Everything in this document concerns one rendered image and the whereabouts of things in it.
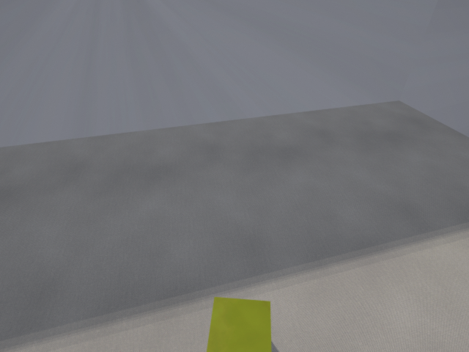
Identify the carton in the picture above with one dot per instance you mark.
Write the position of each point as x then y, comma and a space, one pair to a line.
240, 325

